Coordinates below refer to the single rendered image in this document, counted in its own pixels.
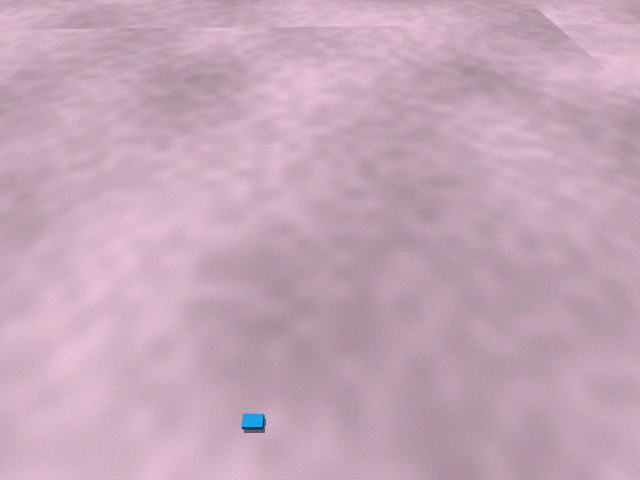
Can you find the small box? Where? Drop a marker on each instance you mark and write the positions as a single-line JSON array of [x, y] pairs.
[[253, 422]]

